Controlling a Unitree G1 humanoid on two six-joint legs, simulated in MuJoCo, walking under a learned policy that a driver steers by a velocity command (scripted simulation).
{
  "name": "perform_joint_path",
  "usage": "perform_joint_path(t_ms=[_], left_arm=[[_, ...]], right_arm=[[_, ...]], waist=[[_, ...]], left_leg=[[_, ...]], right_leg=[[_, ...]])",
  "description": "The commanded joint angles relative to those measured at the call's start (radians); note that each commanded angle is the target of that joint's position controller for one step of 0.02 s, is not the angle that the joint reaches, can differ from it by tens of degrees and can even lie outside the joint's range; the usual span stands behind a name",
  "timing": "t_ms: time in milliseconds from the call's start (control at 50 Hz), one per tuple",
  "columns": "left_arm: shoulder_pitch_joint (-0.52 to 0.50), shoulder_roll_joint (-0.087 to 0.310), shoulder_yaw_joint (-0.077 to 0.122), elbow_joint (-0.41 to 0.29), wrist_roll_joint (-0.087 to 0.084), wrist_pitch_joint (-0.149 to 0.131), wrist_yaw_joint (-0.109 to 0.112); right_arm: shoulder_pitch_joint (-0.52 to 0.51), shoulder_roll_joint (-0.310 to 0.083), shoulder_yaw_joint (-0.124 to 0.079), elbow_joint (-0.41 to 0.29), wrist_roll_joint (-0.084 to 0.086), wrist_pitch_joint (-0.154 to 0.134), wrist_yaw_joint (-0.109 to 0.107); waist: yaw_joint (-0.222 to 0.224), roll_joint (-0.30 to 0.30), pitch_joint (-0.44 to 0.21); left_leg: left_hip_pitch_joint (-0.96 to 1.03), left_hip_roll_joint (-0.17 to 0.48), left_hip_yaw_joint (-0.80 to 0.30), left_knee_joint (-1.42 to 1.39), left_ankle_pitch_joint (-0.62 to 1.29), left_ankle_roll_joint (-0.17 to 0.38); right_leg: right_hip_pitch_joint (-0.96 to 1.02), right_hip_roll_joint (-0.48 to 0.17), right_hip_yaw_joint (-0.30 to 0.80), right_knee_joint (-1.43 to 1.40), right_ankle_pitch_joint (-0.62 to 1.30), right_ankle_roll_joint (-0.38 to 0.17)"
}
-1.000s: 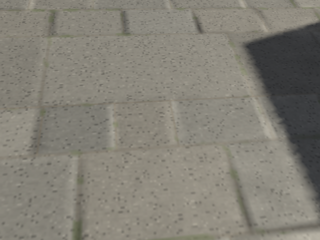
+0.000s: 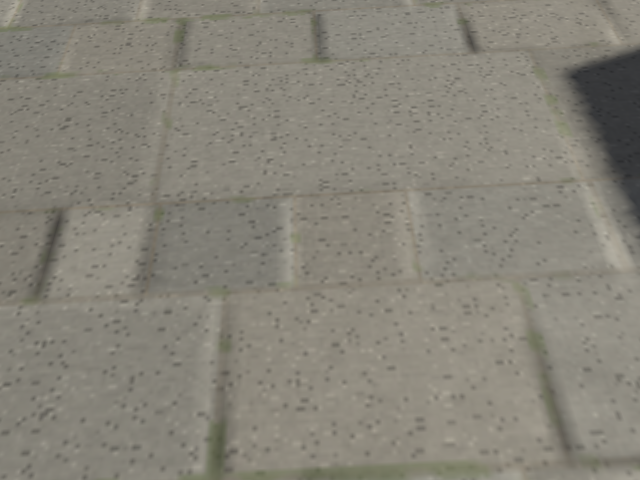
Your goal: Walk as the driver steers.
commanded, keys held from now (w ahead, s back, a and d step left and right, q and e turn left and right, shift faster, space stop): e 0.20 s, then no key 0.14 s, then q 0.22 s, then w+q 0.38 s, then q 0.06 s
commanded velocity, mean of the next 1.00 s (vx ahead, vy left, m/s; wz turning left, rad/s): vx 0.12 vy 0.00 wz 0.03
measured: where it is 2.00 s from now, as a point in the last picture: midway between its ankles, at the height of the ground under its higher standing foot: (331, 419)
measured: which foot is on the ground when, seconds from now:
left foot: down 0.00-0.04, up 0.06-0.50, down 0.52-0.70, up 0.72-1.00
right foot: up 0.00-0.00, down 0.02-1.00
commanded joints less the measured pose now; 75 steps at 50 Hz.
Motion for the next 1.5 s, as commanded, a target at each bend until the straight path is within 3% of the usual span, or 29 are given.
perform_joint_path(t_ms=[20,40,60,80,120,160,300,460,500,540,600,640,680,720,740,800,900,960,1000,1020,1040,1060,1080,1120,1200,1280,1340,1420,1500], left_arm=[[0.084,0.11,0.037,-0.06,0.008,-0.012,-0.003],[0.108,0.221,0.068,-0.074,0.009,-0.017,0.015],[0.118,0.309,0.079,-0.107,0.041,-0.038,0.014],[0.125,0.259,0.064,-0.114,0.057,-0.062,0.004],[0.03,0.204,0.05,-0.119,0.027,-0.082,0.013],[-0.025,0.158,0.03,-0.136,0.008,-0.072,0.03],[0.0,0.134,0.019,-0.146,0.023,-0.058,0.049],[-0.051,0.076,-0.014,-0.096,0.049,-0.063,0.025],[-0.042,0.095,-0.01,-0.075,0.034,-0.066,0.025],[0.026,0.115,0.0,-0.073,0.052,-0.077,0.031],[-0.041,0.074,0.0,-0.096,0.049,-0.072,0.045],[-0.041,0.059,0.003,-0.113,0.035,-0.067,0.039],[0.029,0.066,0.011,-0.11,0.021,-0.093,0.031],[0.158,0.17,0.046,-0.061,0.019,-0.12,0.026],[0.167,0.159,0.045,-0.055,0.03,-0.132,0.03],[0.12,0.107,0.032,-0.056,0.014,-0.142,0.032],[0.093,0.158,0.044,-0.038,0.011,-0.135,0.028],[0.11,0.207,0.056,-0.019,-0.007,-0.129,0.024],[0.118,0.18,0.047,-0.021,-0.014,-0.126,0.031],[0.109,0.136,0.029,-0.048,0.017,-0.135,0.032],[0.212,0.005,-0.014,-0.107,0.054,-0.148,0.025],[0.147,0.132,0.009,-0.083,0.016,-0.155,0.022],[0.091,0.157,0.017,-0.095,-0.013,-0.152,0.024],[0.1,0.139,0.012,-0.062,0.016,-0.138,0.042],[0.184,0.089,0.005,-0.001,0.016,-0.092,0.045],[0.098,0.052,-0.004,-0.019,0.018,-0.081,0.045],[0.02,0.068,0.002,-0.057,0.01,-0.074,0.038],[-0.061,0.068,0.008,-0.104,-0.001,-0.059,0.031],[-0.118,0.034,0.002,-0.136,0.0,-0.081,0.011]], right_arm=[[0.004,-0.132,-0.039,-0.031,0.02,-0.011,0.0],[0.036,-0.086,-0.026,-0.032,-0.015,-0.014,0.005],[-0.071,-0.057,-0.008,-0.107,-0.038,-0.017,-0.003],[-0.109,-0.113,-0.025,-0.099,-0.019,-0.015,-0.009],[-0.073,-0.128,-0.037,-0.066,-0.003,-0.009,-0.017],[-0.048,-0.136,-0.044,-0.047,-0.014,-0.007,-0.022],[-0.028,-0.09,-0.027,-0.022,-0.003,-0.012,-0.014],[0.0,-0.077,-0.006,0.008,0.004,-0.029,0.011],[0.011,-0.099,-0.007,0.006,-0.003,-0.038,0.015],[0.005,-0.207,-0.027,-0.016,-0.006,-0.041,0.008],[0.04,-0.143,-0.022,0.003,0.019,-0.033,0.015],[0.069,-0.127,-0.018,-0.001,0.019,-0.041,0.02],[0.006,-0.111,-0.01,-0.042,0.023,-0.057,0.021],[-0.098,-0.049,0.009,-0.114,0.031,-0.072,0.025],[-0.118,-0.085,0.002,-0.132,0.022,-0.074,0.026],[-0.054,-0.08,0.001,-0.121,0.032,-0.073,0.042],[-0.105,-0.02,0.033,-0.155,0.025,-0.073,0.09],[-0.07,-0.071,0.012,-0.167,0.023,-0.061,0.093],[0.143,-0.161,-0.042,-0.11,0.009,-0.049,0.08],[0.29,-0.223,-0.069,-0.087,0.014,-0.037,0.058],[0.233,-0.359,-0.074,-0.133,-0.011,-0.044,0.046],[0.227,-0.271,-0.054,-0.162,-0.008,-0.055,0.058],[0.17,-0.215,-0.035,-0.144,-0.008,-0.064,0.062],[0.078,-0.122,-0.007,-0.126,0.007,-0.072,0.063],[0.0,-0.082,0.012,-0.079,-0.033,-0.104,0.058],[-0.018,-0.077,0.013,-0.03,-0.038,-0.1,0.035],[0.004,-0.124,-0.005,-0.005,-0.033,-0.074,0.019],[0.082,-0.147,-0.021,0.026,-0.012,-0.056,0.021],[0.122,-0.138,-0.025,0.044,-0.007,-0.062,0.018]], waist=[[0.03,0.058,-0.155],[0.011,-0.181,-0.147],[0.042,-0.356,-0.159],[0.085,-0.184,-0.208],[0.022,-0.092,-0.129],[-0.007,-0.111,-0.118],[0.011,-0.13,-0.147],[0.021,-0.143,-0.101],[-0.006,-0.102,-0.08],[0.051,0.029,-0.115],[0.025,0.128,-0.147],[0.024,0.114,-0.063],[0.075,0.066,-0.003],[0.107,-0.134,0.016],[0.104,-0.115,0.037],[0.059,-0.072,0.023],[0.072,-0.097,-0.01],[0.03,-0.128,-0.047],[-0.091,-0.087,-0.172],[-0.163,-0.003,-0.231],[-0.032,0.285,-0.378],[-0.12,0.111,-0.47],[-0.092,0.088,-0.318],[-0.024,0.035,-0.194],[0.051,0.057,-0.187],[0.027,0.069,-0.151],[-0.012,0.066,-0.116],[-0.07,0.038,-0.047],[-0.096,0.021,-0.035]], left_leg=[[0.023,0.195,-0.094,0.055,0.314,0.111],[-0.185,0.091,0.005,0.313,0.023,0.008],[-0.429,-0.081,-0.083,0.555,-0.414,-0.058],[-0.447,-0.066,-0.219,0.699,-0.415,-0.052],[-0.464,-0.027,-0.246,0.684,-0.228,-0.032],[-0.413,-0.031,-0.246,0.65,-0.098,-0.046],[-0.36,-0.041,-0.239,0.449,0.008,-0.094],[-0.068,-0.014,-0.194,0.079,0.021,-0.07],[-0.001,-0.025,-0.189,-0.107,0.202,-0.04],[0.046,0.054,-0.298,-0.042,0.549,0.013],[-0.034,0.049,-0.386,-0.082,0.154,0.104],[-0.129,0.049,-0.459,-0.113,-0.267,0.143],[-0.33,0.001,-0.43,-0.057,-0.367,0.12],[-0.595,-0.081,-0.247,0.293,-0.179,0.057],[-0.668,-0.021,-0.279,0.473,-0.244,0.05],[-0.722,0.037,-0.299,0.547,-0.142,0.039],[-0.4,0.015,-0.139,0.26,0.084,0.009],[-0.217,-0.061,-0.069,0.146,0.106,0.045],[0.112,-0.152,-0.042,0.042,0.216,0.106],[0.363,-0.06,-0.202,0.034,0.349,0.159],[0.545,0.3,-0.826,-0.078,0.467,0.369],[0.507,0.329,-0.906,-0.174,0.403,0.402],[0.395,0.294,-0.732,-0.173,0.432,0.365],[0.168,0.195,-0.506,-0.166,0.547,0.282],[-0.043,0.142,-0.292,-0.236,0.763,0.269],[-0.012,0.119,-0.187,-0.263,0.715,0.226],[0.055,0.155,-0.2,-0.285,0.615,0.234],[0.205,0.253,-0.333,-0.37,0.093,0.28],[0.357,0.263,-0.303,-0.362,0.135,0.258]], right_leg=[[0.187,0.053,-0.017,-0.264,0.238,-0.072],[0.332,-0.113,0.245,-0.345,0.584,-0.147],[0.35,-0.355,0.637,-0.401,0.76,-0.384],[0.347,-0.356,0.614,-0.43,0.646,-0.435],[0.287,-0.242,0.449,-0.423,0.461,-0.323],[0.238,-0.177,0.378,-0.422,0.491,-0.272],[0.298,-0.142,0.339,-0.42,0.486,-0.274],[0.169,-0.131,0.308,-0.413,0.354,-0.269],[0.169,-0.107,0.291,-0.376,0.36,-0.224],[0.164,-0.017,0.226,-0.294,0.262,-0.152],[0.165,0.09,0.061,-0.197,0.006,-0.092],[0.094,0.075,0.09,-0.201,-0.211,-0.121],[0.215,-0.004,0.194,-0.303,-0.273,-0.178],[0.422,-0.296,0.585,-0.538,-0.345,-0.311],[0.412,-0.389,0.67,-0.548,-0.218,-0.373],[0.469,-0.323,0.441,-0.548,0.042,-0.312],[0.308,-0.172,0.048,-0.557,0.32,-0.208],[0.295,-0.192,-0.02,-0.441,0.592,-0.171],[0.211,-0.137,-0.113,-0.094,0.848,-0.098],[-0.03,-0.095,-0.113,0.202,0.497,-0.035],[-0.322,0.069,-0.02,0.568,-0.299,0.025],[-0.332,0.048,0.159,0.663,-0.255,0.02],[-0.387,0.009,0.134,0.646,-0.165,0.008],[-0.307,-0.07,0.116,0.505,-0.041,-0.001],[-0.081,-0.065,0.115,0.374,0.086,0.018],[-0.072,-0.06,0.14,0.141,0.216,0.024],[-0.121,-0.053,0.125,0.073,0.215,0.023],[-0.325,-0.069,0.147,0.078,0.107,0.0],[-0.419,-0.066,0.132,0.037,0.08,-0.021]])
